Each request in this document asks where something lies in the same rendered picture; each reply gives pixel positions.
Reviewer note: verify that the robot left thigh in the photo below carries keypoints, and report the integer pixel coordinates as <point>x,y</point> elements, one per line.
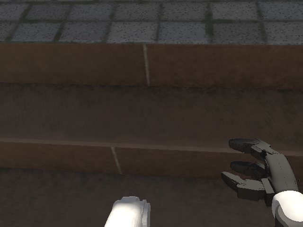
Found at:
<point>130,212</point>

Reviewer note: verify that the right robot hand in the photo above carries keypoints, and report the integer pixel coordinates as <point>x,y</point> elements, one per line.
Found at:
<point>273,177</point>

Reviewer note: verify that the robot right forearm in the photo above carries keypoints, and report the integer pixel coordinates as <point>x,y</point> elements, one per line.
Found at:
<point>287,208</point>

